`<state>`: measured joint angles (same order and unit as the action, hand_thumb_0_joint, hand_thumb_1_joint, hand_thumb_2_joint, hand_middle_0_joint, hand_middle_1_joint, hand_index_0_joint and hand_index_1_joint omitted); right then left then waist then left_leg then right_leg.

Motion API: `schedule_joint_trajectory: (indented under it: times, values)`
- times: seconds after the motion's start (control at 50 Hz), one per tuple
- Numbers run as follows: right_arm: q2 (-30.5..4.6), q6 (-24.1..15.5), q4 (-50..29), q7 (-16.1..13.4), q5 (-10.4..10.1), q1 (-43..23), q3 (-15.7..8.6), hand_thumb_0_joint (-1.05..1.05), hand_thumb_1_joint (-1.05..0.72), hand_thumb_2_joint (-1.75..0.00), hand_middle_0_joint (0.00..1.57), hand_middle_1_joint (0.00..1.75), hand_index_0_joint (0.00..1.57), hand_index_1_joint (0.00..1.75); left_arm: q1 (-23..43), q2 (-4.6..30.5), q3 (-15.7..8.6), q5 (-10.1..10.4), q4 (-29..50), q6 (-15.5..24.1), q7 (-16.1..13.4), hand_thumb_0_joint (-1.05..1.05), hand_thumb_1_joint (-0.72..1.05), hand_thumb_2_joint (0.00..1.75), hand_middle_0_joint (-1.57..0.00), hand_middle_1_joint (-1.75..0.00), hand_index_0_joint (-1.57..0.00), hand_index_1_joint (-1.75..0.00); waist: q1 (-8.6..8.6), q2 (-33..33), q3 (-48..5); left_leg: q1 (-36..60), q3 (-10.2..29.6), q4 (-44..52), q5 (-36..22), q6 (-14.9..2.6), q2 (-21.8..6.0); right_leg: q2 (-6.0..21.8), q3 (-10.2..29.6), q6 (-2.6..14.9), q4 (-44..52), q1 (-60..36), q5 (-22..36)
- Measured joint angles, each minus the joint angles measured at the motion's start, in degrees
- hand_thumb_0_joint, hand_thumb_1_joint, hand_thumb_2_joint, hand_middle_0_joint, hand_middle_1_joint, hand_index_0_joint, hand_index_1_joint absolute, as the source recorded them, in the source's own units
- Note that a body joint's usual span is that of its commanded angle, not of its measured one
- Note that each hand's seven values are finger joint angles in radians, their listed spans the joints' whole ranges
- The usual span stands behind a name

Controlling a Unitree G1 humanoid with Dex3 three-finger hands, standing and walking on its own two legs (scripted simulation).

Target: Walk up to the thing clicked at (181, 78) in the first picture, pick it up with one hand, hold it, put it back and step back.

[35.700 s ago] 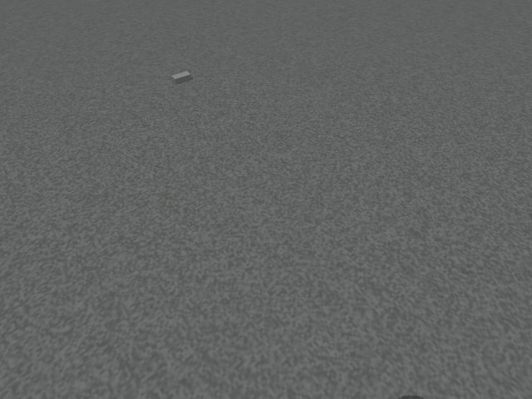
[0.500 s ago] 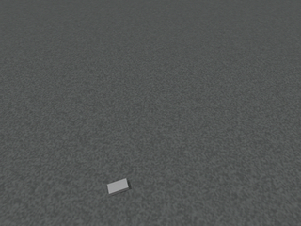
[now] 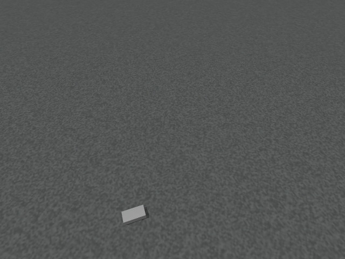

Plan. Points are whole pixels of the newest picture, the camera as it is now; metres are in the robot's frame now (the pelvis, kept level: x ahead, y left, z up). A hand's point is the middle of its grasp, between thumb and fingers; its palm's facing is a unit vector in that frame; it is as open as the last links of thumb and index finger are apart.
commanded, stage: walk up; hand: left
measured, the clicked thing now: (134, 214) +0.49 +0.23 -0.76
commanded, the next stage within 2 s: stand in 0.10 s
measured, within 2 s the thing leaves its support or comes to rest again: neither
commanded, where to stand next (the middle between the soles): +0.10 +0.02 m, yaw -4 degrees
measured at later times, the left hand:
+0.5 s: hand out of the picture +0.07 +0.26 -0.15, palm faces -0.02 -0.94 -0.34, open 7.4 cm
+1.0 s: hand out of the picture +0.06 +0.25 -0.15, palm faces -0.04 -0.94 -0.35, open 7.4 cm
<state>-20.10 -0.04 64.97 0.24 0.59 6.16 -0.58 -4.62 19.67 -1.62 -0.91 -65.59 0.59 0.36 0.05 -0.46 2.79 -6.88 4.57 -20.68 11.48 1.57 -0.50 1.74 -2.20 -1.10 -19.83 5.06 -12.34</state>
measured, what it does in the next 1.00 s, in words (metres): stands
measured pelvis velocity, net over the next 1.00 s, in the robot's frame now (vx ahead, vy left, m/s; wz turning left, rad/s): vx -0.01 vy -0.01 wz -0.01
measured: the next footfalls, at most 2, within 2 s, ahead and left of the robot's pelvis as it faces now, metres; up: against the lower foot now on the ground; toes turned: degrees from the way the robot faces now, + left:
none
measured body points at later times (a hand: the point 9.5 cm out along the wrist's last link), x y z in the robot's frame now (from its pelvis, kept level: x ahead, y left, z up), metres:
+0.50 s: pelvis -0.01 +0.00 +0.00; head +0.00 +0.00 +0.45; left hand +0.07 +0.30 -0.13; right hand +0.07 -0.30 -0.13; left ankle +0.00 +0.14 -0.75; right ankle -0.02 -0.13 -0.75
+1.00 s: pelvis -0.01 -0.01 +0.00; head +0.00 -0.01 +0.45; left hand +0.06 +0.30 -0.13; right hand +0.05 -0.31 -0.14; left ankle +0.00 +0.14 -0.75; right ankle -0.02 -0.13 -0.75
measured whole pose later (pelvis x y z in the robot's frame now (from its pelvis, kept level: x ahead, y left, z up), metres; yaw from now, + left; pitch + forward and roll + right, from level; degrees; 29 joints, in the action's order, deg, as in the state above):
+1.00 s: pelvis -0.01 -0.01 +0.00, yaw -1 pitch -2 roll +0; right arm -20.5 -0.4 65.1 0.3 0.7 7.1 0.4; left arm -6.9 20.3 -0.3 -0.8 -65.3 0.4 0.7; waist 0.1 -0.6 3.0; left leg -7.2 4.0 -18.9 9.7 2.1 -1.1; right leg 1.2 -1.6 -0.6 -19.5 6.3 -11.0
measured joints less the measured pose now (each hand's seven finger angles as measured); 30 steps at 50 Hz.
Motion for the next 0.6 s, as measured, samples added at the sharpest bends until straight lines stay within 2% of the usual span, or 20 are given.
schedule_joint_trajectory:
  times: [0.6]
  values:
    - [-0.51,-0.47,-0.24,0.02,0.15,-0.21,0.82,0.01,-0.90,-0.90,0.20,0.30,0.21,0.30,-1.60,0.48,1.02,0.16,0.19,-0.24,0.30,0.00,0.90,0.89,-0.20,-0.30,-0.20,-0.30,0.24,0.07,0.11,0.13,-0.62,1.86,-1.75,0.18,-0.22,-0.16,0.63,0.09,1.03,0.52,1.56]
